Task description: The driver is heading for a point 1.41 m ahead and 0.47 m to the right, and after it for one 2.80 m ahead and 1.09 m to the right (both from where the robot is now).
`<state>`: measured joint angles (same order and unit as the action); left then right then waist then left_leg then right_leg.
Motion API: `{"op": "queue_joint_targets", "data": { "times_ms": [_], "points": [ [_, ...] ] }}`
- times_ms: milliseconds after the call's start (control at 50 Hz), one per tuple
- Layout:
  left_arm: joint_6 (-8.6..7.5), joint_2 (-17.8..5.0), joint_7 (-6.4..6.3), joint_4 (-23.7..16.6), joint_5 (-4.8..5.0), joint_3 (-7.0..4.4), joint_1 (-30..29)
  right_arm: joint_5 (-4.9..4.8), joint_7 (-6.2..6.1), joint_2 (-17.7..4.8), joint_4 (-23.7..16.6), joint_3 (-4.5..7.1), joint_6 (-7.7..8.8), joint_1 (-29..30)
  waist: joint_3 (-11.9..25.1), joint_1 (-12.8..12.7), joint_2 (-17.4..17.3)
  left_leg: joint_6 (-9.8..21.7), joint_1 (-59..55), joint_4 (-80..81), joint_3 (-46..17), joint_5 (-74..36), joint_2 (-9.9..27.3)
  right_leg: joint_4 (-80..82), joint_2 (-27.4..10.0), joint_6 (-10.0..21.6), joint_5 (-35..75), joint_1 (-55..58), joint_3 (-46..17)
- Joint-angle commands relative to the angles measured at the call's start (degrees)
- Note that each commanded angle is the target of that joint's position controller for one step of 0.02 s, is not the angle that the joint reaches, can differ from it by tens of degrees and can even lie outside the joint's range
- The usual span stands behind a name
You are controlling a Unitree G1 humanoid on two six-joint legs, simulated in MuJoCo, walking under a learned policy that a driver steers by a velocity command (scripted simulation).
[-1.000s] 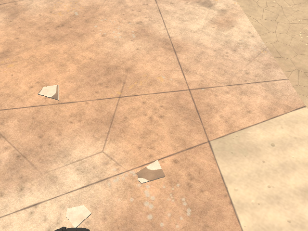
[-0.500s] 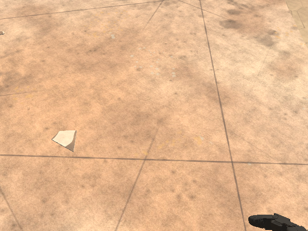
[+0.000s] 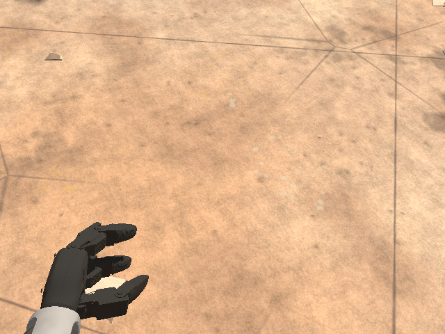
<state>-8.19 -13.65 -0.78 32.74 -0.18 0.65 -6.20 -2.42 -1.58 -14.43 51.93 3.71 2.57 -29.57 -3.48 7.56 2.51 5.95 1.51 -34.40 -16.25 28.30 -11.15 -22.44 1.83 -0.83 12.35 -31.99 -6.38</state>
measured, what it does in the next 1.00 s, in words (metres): walks ahead, turning right: left foot, then right foot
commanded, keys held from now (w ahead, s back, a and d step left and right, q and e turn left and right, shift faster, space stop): q+shift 0.10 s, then e+shift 0.90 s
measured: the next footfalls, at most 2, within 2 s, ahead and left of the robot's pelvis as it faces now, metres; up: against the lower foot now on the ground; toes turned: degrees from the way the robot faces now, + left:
left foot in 0.36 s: +0.21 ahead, +0.11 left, +0.00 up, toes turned +2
right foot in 0.74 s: +0.16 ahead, -0.16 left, +0.00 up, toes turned -20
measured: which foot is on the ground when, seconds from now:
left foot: down 0.00-0.00, up 0.02-0.34, down 0.36-0.76, up 0.78-1.00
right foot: down 0.00-0.36, up 0.38-0.72, down 0.74-1.00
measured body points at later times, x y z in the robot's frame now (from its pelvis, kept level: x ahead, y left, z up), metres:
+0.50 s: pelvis +0.13 -0.01 +0.02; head +0.15 +0.01 +0.47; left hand +0.21 +0.29 -0.10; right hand +0.33 -0.24 -0.05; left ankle +0.17 +0.11 -0.72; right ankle +0.15 -0.13 -0.63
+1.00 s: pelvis +0.14 -0.06 +0.02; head +0.17 -0.11 +0.47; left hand +0.41 +0.12 -0.04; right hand +0.16 -0.40 -0.08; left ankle +0.24 +0.08 -0.64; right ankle +0.12 -0.15 -0.72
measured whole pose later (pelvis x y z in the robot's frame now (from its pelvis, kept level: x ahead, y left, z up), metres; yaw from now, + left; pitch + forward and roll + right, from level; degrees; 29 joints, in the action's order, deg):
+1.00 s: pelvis +0.14 -0.06 +0.02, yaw -28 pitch +4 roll +3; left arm 2.2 -18.3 -1.9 32.8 0.9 -4.8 11.7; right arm 0.6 -2.2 -17.7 39.5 5.8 0.4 -4.8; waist -1.1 0.2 -0.5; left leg -3.4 35.3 -57.7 -5.3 17.5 -1.8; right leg -28.8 3.7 3.2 -11.4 -21.1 -7.7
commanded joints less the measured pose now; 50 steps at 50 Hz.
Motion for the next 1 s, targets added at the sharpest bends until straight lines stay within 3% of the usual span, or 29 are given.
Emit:
{"op": "queue_joint_targets", "data": {
  "times_ms": [20,40,60,80,100,140,180,220,300,340,360,380,400,420,460,500,560,620,680,720,740,760,780,800,820,840,860,900,1000],
  "points": [
    [0.87,-11.9,-1.76,2.5,-1.96,-4.31,29.4,3.43,-0.89,0.3,-9.2,-1.05,-0.58,6.8,27.8,-15.7,1.6,-8.6,30.2,-40.6,3.6,15.5,-2.2,-13.1,-21.0,7.2,45.0,58.3,-14.1],
    [1.28,-11.1,-0.52,2.1,-3.44,-3.84,29.4,1.10,0.14,-3.7,-10.8,-0.83,-0.59,-7.3,40.6,-9.5,14.7,-8.8,32.7,-55.5,-0.9,16.6,1.6,-12.4,-35.8,18.1,43.9,63.2,-34.2],
    [2.12,-10.4,-0.53,-0.3,-1.87,-4.74,20.2,0.07,0.53,-7.8,-11.1,-0.25,-1.90,-5.5,37.3,-8.3,12.0,-9.9,37.1,-58.7,2.8,7.9,8.1,-6.6,-33.3,20.6,16.1,57.4,-35.3],
    [3.11,-5.2,-1.21,-1.5,-1.07,-3.69,15.4,0.25,0.27,-10.5,-12.2,0.80,-3.08,1.9,26.3,-9.2,4.4,-10.7,39.9,-55.3,7.2,3.0,10.7,-3.6,-26.4,17.8,4.0,47.0,-23.6],
    [4.06,-4.4,-1.63,-1.3,-0.84,-3.00,12.8,0.62,-0.16,-10.8,-13.0,1.48,-3.94,5.8,18.9,-7.9,-1.0,-11.4,39.5,-54.8,9.9,-0.1,12.0,-0.7,-22.4,15.3,0.0,37.1,-17.6],
    [4.26,-6.6,-1.03,1.4,-1.28,-3.28,11.8,1.06,-0.28,-6.9,-15.3,0.84,-4.43,8.1,8.7,-5.7,0.3,-11.0,35.3,-47.6,10.5,0.6,12.8,3.5,-17.3,15.5,5.6,20.7,-10.8],
    [3.49,-7.6,-0.09,3.9,-1.39,-3.79,12.5,1.61,-0.26,-1.9,-16.0,-0.89,-3.28,8.4,8.8,-4.6,0.7,-9.7,29.0,-34.1,12.0,0.9,12.2,5.0,-14.3,15.8,15.7,14.7,-5.0],
    [3.53,-7.6,0.77,5.2,-0.71,-3.94,11.8,2.71,-0.17,-0.4,-15.1,-1.99,-2.13,9.5,13.3,-4.5,0.6,-8.6,20.9,-20.2,13.1,-5.8,12.3,4.5,-13.1,16.4,21.0,13.6,-2.7],
    [5.11,-11.6,1.59,5.7,1.01,-5.48,12.4,2.35,0.30,-4.7,-16.3,-1.29,-2.45,15.1,12.9,-5.0,4.1,-7.8,13.6,-4.5,14.0,-17.5,9.4,3.4,-11.8,14.6,2.5,13.0,-5.1],
    [6.09,-11.2,1.26,5.3,1.96,-5.53,13.3,2.71,0.25,-7.0,-17.4,-0.33,-2.85,16.5,10.3,-4.3,4.5,-5.4,7.3,4.7,14.0,-21.4,9.5,1.6,-9.7,10.6,-14.4,7.8,-8.2],
    [6.30,-9.3,1.21,5.4,1.86,-5.04,14.8,3.20,-0.20,-9.7,-18.2,0.59,-3.21,15.3,9.8,-3.8,2.6,-2.8,2.5,8.3,10.4,-20.4,14.6,-2.0,-7.3,7.1,-26.7,3.0,-8.3],
    [6.27,-5.0,1.63,4.7,0.93,-3.90,17.7,4.52,-1.10,-14.1,-19.3,1.49,-3.96,13.5,13.0,-4.9,-9.5,2.8,-4.0,10.0,-1.4,-28.4,29.3,-17.1,-1.3,2.7,-46.1,-4.1,-2.6],
    [6.18,-6.6,1.17,3.1,1.81,-4.66,18.4,5.61,-0.83,-15.7,-18.8,2.40,-4.36,14.8,12.5,-5.1,-20.1,10.3,3.9,16.9,-9.7,-26.2,38.6,-32.1,1.4,0.5,-49.0,-9.6,5.2],
    [6.84,-11.1,0.49,4.1,2.05,-6.14,18.9,5.61,-0.75,-11.8,-20.1,1.33,-3.60,18.1,9.4,-5.6,-14.9,10.3,8.5,18.6,-6.7,-21.3,34.9,-40.7,-1.8,-0.7,-45.1,-8.7,2.8],
    [9.37,-11.5,-1.10,6.9,1.65,-7.23,24.6,3.89,-0.63,-6.8,-21.1,0.01,-2.31,26.5,6.7,-9.7,-12.1,5.7,11.7,18.3,3.6,-21.3,28.5,-49.3,-3.0,-3.0,-38.5,-9.1,3.8],
    [10.76,-10.3,-1.73,6.4,1.06,-7.40,25.9,3.74,-0.94,-5.7,-20.9,-0.30,-1.75,29.0,5.9,-10.6,-10.3,5.3,14.0,17.9,10.2,-27.0,27.3,-54.3,-4.0,-5.2,-33.6,-7.7,4.8],
    [10.81,-6.9,-1.00,2.6,1.29,-6.29,20.9,3.66,-1.80,-6.0,-19.1,0.32,-2.01,26.2,6.9,-8.4,-8.9,5.6,8.6,16.3,14.4,-29.3,27.7,-44.4,-6.5,-6.1,-29.5,-8.5,5.8],
    [10.54,-4.6,1.22,-0.3,0.99,-5.07,17.7,3.21,-1.93,-8.9,-17.8,1.90,-2.60,24.6,9.3,-6.8,-10.1,5.8,6.9,14.4,17.4,-31.8,29.7,-31.7,-7.6,-4.5,-30.6,-1.6,7.8],
    [10.86,-7.0,2.50,-1.2,1.27,-5.97,18.7,2.17,-1.03,-10.9,-16.4,3.19,-2.46,23.6,9.7,-7.0,-11.9,4.9,6.3,12.2,18.7,-34.1,31.9,-23.5,-5.9,-1.8,-32.2,4.7,11.2],
    [11.34,-7.2,2.56,-0.7,1.38,-6.67,21.3,0.89,-0.47,-10.5,-15.8,3.48,-2.18,24.6,9.5,-9.1,-10.9,1.4,7.8,7.4,21.3,-31.3,31.8,-13.9,-4.1,0.9,-27.1,10.9,13.2],
    [11.38,-8.4,1.90,0.2,1.19,-7.49,23.7,0.75,-0.11,-8.8,-14.6,3.36,-2.13,22.3,9.4,-9.6,-7.9,-2.0,11.0,2.0,23.9,-25.9,29.4,-8.6,-2.3,3.0,-21.7,16.5,12.3],
    [11.10,-14.0,0.84,0.6,0.95,-9.43,26.9,1.96,0.30,-6.5,-14.3,3.02,-2.26,20.3,8.3,-9.9,4.2,-7.0,22.0,-12.8,28.9,-14.1,23.6,-2.8,-8.0,7.0,-2.4,25.3,0.7],
    [10.37,-22.7,0.34,-1.4,-0.47,-10.97,26.9,4.10,0.29,-3.7,-19.6,1.77,-2.05,24.8,8.1,-8.8,22.4,-12.1,43.4,-30.3,26.2,10.8,13.6,-0.5,-22.2,19.2,12.3,32.7,-25.3],
    [8.78,-19.6,1.16,-2.0,-1.79,-10.24,28.2,4.00,-0.02,-6.6,-20.3,2.46,-1.61,31.1,14.3,-14.0,12.2,-10.7,45.7,-39.1,14.2,11.2,12.2,1.7,-23.5,22.5,7.0,33.1,-26.7],
    [7.70,-18.3,1.35,-1.7,-1.63,-9.59,26.3,2.63,-0.32,-7.0,-20.2,2.63,-1.52,31.7,12.7,-12.4,8.2,-8.8,46.0,-40.1,12.0,6.1,12.4,2.0,-20.9,19.8,1.6,31.7,-22.4],
    [7.57,-16.6,0.79,-2.1,-0.07,-9.25,22.2,2.63,-0.96,-6.8,-18.8,2.79,-1.52,29.8,10.7,-9.8,3.8,-7.9,45.9,-37.9,10.9,0.2,13.3,1.5,-17.5,16.2,-2.8,29.5,-18.3],
    [8.19,-14.3,0.19,-3.0,1.36,-8.44,18.3,3.24,-1.48,-8.0,-18.0,3.12,-1.68,28.2,9.7,-8.1,3.1,-8.0,44.8,-35.3,10.4,-3.7,13.9,1.1,-16.0,14.1,-4.6,26.8,-16.1],
    [9.20,-12.7,-0.72,-4.5,1.07,-7.64,14.7,3.58,-1.20,-7.8,-17.0,3.32,-1.66,25.9,10.6,-6.0,4.2,-8.5,39.1,-33.4,11.1,-8.9,12.0,1.1,-12.6,12.8,-4.9,21.5,-13.4],
    [9.86,-14.2,-1.90,-4.6,1.33,-8.37,15.9,2.81,-0.45,-5.5,-16.1,2.20,-1.19,26.6,11.1,-7.2,4.3,-9.9,35.9,-17.2,9.4,-12.7,8.1,0.3,-10.0,12.1,-13.1,21.9,-17.3]
  ]
}}
Velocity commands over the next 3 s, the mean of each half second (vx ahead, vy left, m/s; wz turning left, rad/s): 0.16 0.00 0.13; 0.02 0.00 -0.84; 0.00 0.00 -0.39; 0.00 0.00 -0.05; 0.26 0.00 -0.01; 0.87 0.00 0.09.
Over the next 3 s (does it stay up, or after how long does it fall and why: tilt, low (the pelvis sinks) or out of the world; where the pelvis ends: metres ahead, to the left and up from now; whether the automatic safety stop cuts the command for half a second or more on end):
stays up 0.50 -0.29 0.00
